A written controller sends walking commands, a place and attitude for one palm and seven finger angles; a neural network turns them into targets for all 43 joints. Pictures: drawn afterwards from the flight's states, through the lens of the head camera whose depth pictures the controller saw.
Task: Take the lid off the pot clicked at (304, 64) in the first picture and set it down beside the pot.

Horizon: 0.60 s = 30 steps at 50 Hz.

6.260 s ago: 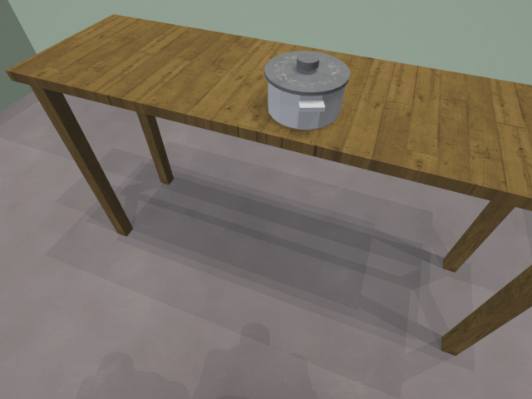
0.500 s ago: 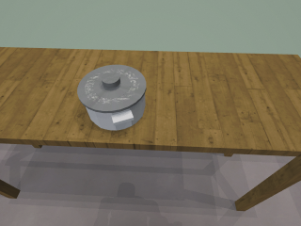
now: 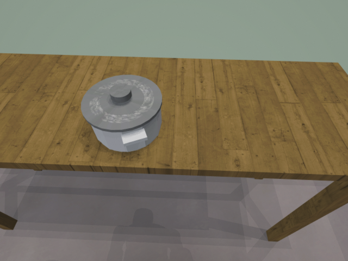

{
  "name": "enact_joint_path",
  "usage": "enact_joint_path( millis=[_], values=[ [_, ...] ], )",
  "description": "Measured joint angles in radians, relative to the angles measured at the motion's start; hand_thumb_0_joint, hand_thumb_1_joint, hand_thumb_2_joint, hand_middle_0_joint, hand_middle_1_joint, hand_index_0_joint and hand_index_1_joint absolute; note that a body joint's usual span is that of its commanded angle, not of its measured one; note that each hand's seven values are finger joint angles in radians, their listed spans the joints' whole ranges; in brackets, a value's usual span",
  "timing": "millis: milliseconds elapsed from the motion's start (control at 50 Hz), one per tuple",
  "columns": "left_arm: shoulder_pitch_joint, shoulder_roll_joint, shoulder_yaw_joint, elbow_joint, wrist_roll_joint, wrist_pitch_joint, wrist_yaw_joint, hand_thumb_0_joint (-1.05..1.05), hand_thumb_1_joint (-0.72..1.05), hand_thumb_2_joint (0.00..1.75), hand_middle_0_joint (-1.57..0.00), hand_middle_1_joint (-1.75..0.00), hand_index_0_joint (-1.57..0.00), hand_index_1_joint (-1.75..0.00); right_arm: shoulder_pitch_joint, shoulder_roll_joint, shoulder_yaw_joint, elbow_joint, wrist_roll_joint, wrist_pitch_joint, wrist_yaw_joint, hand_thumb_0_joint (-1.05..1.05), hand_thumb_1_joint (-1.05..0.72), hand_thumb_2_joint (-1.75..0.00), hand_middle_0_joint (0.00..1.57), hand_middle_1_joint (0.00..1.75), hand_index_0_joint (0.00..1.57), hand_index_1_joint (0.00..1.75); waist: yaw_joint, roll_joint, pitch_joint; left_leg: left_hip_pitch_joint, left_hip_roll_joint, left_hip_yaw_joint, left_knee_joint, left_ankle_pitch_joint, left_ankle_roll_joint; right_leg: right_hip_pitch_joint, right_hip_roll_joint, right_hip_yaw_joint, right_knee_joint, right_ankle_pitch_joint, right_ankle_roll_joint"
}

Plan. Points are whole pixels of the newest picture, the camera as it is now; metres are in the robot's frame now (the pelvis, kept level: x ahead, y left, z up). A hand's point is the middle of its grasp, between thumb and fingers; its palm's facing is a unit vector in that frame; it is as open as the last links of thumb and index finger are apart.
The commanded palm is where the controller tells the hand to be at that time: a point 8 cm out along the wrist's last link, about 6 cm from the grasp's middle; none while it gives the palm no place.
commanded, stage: look again from close up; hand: left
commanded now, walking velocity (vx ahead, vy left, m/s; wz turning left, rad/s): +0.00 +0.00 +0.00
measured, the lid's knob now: (120, 92) +0.43 +0.15 +0.15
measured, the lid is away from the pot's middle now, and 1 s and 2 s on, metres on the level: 0.00 0.00 0.00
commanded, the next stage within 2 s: lift the closed hand beside the body in 0.08 s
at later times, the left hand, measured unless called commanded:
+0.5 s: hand out of the picture +0.12 +0.19 -0.03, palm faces +0.18 -0.95 -0.24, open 5.4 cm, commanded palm +0.07 +0.25 +0.01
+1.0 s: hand out of the picture +0.10 +0.25 +0.09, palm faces +0.34 -0.84 -0.42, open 3.1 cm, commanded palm +0.05 +0.28 +0.12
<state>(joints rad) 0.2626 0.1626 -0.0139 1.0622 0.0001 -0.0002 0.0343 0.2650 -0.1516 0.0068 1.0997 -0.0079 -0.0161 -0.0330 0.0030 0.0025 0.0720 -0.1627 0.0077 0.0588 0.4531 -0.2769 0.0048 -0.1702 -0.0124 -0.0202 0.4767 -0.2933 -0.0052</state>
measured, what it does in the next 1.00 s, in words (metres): stands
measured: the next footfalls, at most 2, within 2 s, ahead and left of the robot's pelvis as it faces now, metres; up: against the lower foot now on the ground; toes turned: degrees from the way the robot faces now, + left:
none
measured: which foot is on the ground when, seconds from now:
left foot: down 0.00-1.00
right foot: down 0.00-1.00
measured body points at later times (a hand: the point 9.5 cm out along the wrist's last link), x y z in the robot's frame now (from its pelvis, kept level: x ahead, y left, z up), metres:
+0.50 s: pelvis -0.03 +0.00 +0.00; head -0.05 -0.01 +0.45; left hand +0.11 +0.24 -0.01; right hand +0.19 -0.23 -0.05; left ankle -0.02 +0.11 -0.74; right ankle -0.02 -0.11 -0.74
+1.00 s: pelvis -0.03 +0.01 +0.00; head -0.05 -0.01 +0.45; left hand +0.08 +0.29 +0.11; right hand +0.16 -0.18 -0.09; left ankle -0.02 +0.11 -0.74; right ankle -0.02 -0.11 -0.74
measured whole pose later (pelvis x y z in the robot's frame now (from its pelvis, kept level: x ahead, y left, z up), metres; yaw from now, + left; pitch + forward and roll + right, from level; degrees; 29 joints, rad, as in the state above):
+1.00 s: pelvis -0.03 +0.01 +0.00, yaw +2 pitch -5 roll -1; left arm 0.70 0.30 0.20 -0.38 -0.02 -0.08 0.08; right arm 0.23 -0.18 0.03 0.63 0.01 -0.17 -0.05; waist 0.07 0.06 0.04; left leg -0.13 -0.01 0.02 0.47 -0.24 0.02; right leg -0.10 -0.02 -0.06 0.44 -0.25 0.01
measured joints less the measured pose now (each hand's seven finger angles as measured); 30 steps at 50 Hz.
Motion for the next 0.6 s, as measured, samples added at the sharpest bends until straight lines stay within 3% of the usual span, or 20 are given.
enact_joint_path(
  millis=[200,220,260,300,340,400,460,600],
  values=[
    [0.016,-0.013,-0.003,0.014,0.005,-0.008,0.006,0.01,0.91,0.9,-0.2,-0.3,-0.2,-0.3,-0.005,-0.003,-0.001,0.003,0.003,0.002,0.0,0.01,-0.92,-0.89,0.2,0.3,0.2,0.3,0.003,0.003,-0.001,-0.011,0.01,-0.003,0.015,0.001,-0.003,0.003,0.009,-0.003,-0.014,0.012,0.0],
    [0.049,-0.008,-0.006,-0.092,-0.014,0.028,0.019,0.01,0.92,0.9,-0.2,-0.3,-0.21,-0.3,0.011,-0.01,0.004,-0.029,0.018,-0.011,0.001,0.02,-0.93,-0.89,0.2,0.3,0.2,0.3,0.01,0.004,0.002,-0.015,0.013,-0.003,0.025,-0.006,-0.003,0.0,0.012,-0.003,-0.009,0.013,0.001],
    [0.141,0.017,-0.012,-0.386,-0.033,0.052,0.06,0.03,0.94,0.9,-0.21,-0.31,-0.22,-0.31,0.058,-0.024,0.01,-0.099,0.048,-0.093,-0.015,0.02,-0.93,-0.89,0.2,0.3,0.2,0.3,0.027,0.001,-0.013,-0.01,0.003,-0.004,0.018,-0.004,0.001,-0.003,0.002,-0.004,0.005,0.006,0.001],
    [0.179,0.027,-0.026,-0.593,-0.034,0.06,0.094,0.03,0.94,0.9,-0.24,-0.34,-0.25,-0.34,0.068,-0.053,0.006,-0.146,0.058,-0.162,-0.016,0.02,-0.93,-0.89,0.2,0.3,0.2,0.3,0.023,0.021,-0.032,0.002,-0.009,-0.021,0.012,0.004,0.006,0.02,-0.009,-0.021,-0.006,0.005,0.006],
    [0.172,0.017,-0.019,-0.689,-0.017,0.043,0.099,0.03,0.94,0.9,-0.28,-0.39,-0.28,-0.39,0.039,-0.079,-0.008,-0.191,0.047,-0.191,-0.003,0.02,-0.92,-0.89,0.2,0.3,0.2,0.3,0.011,0.039,-0.057,0.004,-0.019,-0.03,0.007,0.013,0.012,0.027,-0.019,-0.031,-0.01,0.009,0.011],
    [0.186,-0.003,0.016,-0.788,-0.008,0.018,0.073,0.02,0.93,0.9,-0.36,-0.48,-0.37,-0.48,-0.038,-0.089,-0.03,-0.279,0.036,-0.18,0.021,0.02,-0.92,-0.89,0.2,0.3,0.2,0.3,-0.002,0.043,-0.089,0.002,-0.023,-0.025,0.001,0.024,0.014,0.015,-0.024,-0.025,0.0,0.014,0.013],
    [0.241,0.002,0.023,-0.92,-0.014,-0.011,0.04,0.02,0.92,0.9,-0.46,-0.59,-0.47,-0.6,-0.1,-0.082,-0.034,-0.4,0.036,-0.171,0.021,0.02,-0.91,-0.89,0.2,0.3,0.2,0.3,0.0,0.037,-0.092,0.004,-0.017,-0.02,0.007,0.028,0.012,0.016,-0.018,-0.02,0.003,0.02,0.011],
    [0.327,0.043,0.062,-1.127,-0.03,-0.052,0.017,0.01,0.9,0.9,-0.75,-0.9,-0.76,-0.9,-0.16,-0.081,-0.017,-0.584,0.026,-0.165,-0.01,0.01,-0.91,-0.9,0.2,0.3,0.2,0.3,0.048,0.022,-0.067,-0.014,-0.003,-0.041,0.024,0.038,0.006,0.022,-0.003,-0.042,-0.018,0.045,0.002]
  ],
)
